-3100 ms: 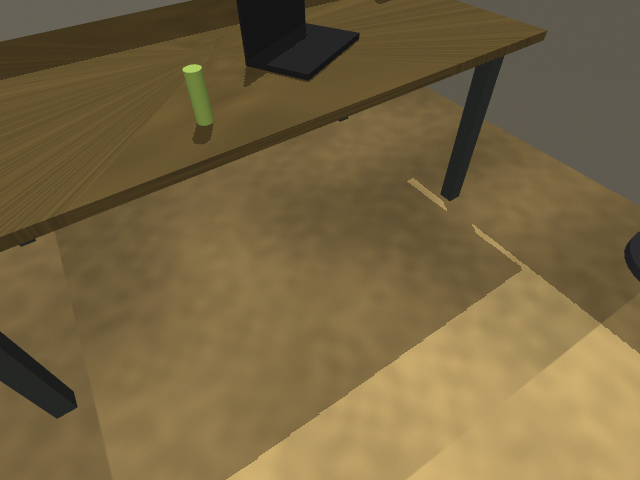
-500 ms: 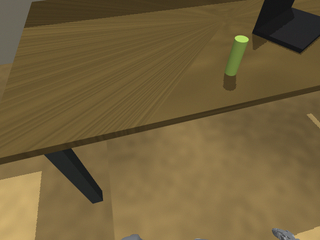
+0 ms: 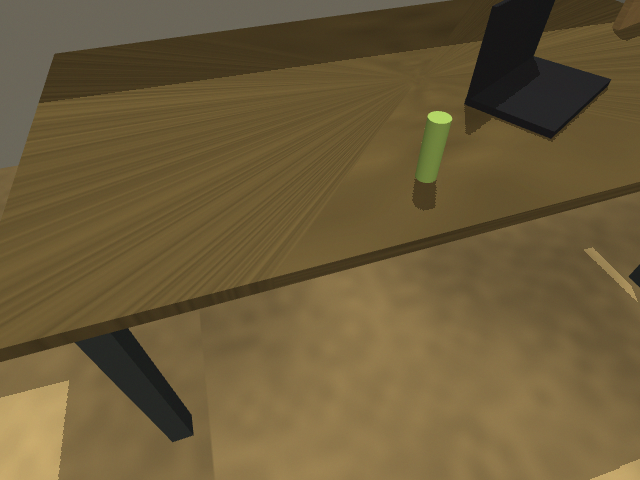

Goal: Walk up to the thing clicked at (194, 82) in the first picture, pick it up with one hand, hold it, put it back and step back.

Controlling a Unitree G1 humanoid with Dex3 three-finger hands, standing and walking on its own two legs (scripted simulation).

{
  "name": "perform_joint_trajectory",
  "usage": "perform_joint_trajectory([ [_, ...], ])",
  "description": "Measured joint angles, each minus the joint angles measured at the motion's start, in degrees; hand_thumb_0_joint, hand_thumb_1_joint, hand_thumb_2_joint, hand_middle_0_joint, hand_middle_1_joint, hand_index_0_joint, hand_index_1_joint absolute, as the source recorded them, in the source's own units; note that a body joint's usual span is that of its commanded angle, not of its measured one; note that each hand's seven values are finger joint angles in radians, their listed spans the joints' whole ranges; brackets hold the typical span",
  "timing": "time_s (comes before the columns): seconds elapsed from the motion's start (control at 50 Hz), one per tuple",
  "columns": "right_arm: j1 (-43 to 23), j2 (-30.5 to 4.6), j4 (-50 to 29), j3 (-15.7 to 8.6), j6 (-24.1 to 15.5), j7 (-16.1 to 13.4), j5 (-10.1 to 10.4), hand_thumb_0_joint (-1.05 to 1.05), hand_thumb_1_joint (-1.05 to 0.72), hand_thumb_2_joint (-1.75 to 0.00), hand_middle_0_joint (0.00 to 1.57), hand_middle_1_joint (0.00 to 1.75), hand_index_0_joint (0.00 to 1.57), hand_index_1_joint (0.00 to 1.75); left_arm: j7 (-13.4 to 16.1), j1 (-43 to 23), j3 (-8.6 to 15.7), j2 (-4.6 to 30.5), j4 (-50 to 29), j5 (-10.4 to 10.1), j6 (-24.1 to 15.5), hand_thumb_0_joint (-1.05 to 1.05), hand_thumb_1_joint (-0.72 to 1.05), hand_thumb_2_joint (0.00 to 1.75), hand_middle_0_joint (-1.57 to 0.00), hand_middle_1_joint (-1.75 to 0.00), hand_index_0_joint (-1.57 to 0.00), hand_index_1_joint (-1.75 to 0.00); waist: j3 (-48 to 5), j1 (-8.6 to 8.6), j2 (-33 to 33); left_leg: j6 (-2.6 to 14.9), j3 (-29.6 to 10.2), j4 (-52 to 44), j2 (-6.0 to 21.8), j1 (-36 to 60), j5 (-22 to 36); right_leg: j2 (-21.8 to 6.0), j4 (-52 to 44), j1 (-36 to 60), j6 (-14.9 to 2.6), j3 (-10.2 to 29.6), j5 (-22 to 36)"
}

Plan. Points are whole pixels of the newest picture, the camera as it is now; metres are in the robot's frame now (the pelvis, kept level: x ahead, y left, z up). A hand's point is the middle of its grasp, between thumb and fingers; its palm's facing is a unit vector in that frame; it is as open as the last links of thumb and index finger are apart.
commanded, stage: walk up
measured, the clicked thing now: (432, 148) +0.68 -0.22 +0.04
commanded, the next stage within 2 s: stand in 0.76 s
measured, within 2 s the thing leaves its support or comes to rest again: neither
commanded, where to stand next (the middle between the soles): +0.05 -0.01 m, yaw +0 degrees
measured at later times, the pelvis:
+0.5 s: pelvis +0.01 +0.02 +0.01, yaw -1 degrees
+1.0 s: pelvis +0.02 +0.02 +0.01, yaw +0 degrees
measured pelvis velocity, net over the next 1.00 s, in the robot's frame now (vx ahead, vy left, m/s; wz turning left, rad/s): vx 0.02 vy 0.02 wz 0.00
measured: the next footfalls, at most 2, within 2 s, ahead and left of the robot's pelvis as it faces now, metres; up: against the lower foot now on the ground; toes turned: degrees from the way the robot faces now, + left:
none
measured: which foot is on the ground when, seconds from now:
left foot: down 0.00-1.00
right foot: down 0.00-1.00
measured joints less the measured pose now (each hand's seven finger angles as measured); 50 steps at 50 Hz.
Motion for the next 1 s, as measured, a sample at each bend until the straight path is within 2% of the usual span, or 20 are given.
perform_joint_trajectory([
  [0.3, -2.51, 1.39, 3.18, 0.09, -0.36, -0.29, -0.19, 0.01, -0.91, -0.90, 0.20, 0.30, 0.21, 0.30, 0.15, -1.61, 0.67, -0.14, 3.98, -0.30, 0.23, 0.01, 0.90, 0.90, -0.20, -0.30, -0.20, -0.30, -0.70, 0.52, -0.45, 0.55, 0.64, -5.57, -0.30, 2.94, 2.13, -0.13, -6.87, 3.35, 0.82, 0.58, 3.11],
  [0.76, -4.45, 1.96, 4.88, -0.59, -0.07, -0.25, -0.25, 0.01, -0.91, -0.90, 0.20, 0.30, 0.21, 0.30, 0.48, -0.32, 0.58, -0.18, 6.81, -0.02, 0.39, 0.01, 0.91, 0.90, -0.20, -0.30, -0.20, -0.30, -0.86, 0.85, -0.45, 1.11, 1.08, -8.74, -1.12, 4.81, 3.01, -0.85, -9.78, 5.04, 1.57, 0.98, 3.96],
  [1.0, -4.22, 2.21, 5.57, -0.23, 0.93, 0.54, -0.27, 0.01, -0.91, -0.90, 0.20, 0.30, 0.21, 0.30, 1.28, -0.50, -0.45, -0.92, 6.75, 0.17, -1.47, 0.01, 0.90, 0.90, -0.20, -0.30, -0.20, -0.30, -1.02, 0.57, 0.69, 1.12, 0.60, -9.35, -1.36, 5.65, 2.83, -1.05, -11.01, 6.37, 1.74, 0.50, 3.90],
])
